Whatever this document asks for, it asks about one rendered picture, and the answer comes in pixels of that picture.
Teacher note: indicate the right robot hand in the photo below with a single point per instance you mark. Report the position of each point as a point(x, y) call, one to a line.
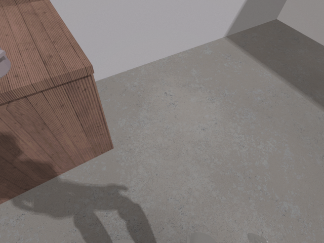
point(256, 239)

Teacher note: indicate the robot right thigh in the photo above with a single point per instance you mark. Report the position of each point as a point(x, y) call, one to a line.
point(199, 237)

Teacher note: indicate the table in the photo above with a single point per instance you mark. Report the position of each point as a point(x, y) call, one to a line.
point(51, 116)

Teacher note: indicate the pot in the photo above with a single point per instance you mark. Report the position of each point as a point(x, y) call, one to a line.
point(5, 64)

